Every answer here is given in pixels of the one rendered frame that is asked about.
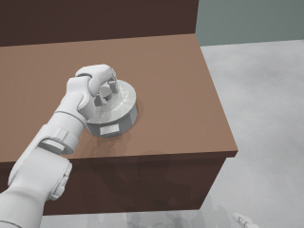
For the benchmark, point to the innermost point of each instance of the lid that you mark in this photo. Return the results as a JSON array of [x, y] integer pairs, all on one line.
[[119, 106]]

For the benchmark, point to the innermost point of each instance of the pot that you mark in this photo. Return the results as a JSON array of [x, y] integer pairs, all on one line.
[[114, 129]]

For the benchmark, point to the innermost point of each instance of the knob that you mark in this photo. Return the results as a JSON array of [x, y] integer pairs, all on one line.
[[106, 92]]

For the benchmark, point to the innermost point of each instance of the robot left forearm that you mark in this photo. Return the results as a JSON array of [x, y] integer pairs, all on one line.
[[60, 135]]

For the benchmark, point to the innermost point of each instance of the right robot hand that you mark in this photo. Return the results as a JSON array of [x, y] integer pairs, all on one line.
[[244, 222]]

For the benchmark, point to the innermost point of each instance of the robot left upper arm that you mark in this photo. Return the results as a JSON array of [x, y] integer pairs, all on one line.
[[43, 177]]

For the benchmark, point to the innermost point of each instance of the left robot hand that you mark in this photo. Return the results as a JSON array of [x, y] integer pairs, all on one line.
[[105, 74]]

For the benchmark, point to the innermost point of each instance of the table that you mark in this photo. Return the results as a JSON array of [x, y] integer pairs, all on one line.
[[170, 157]]

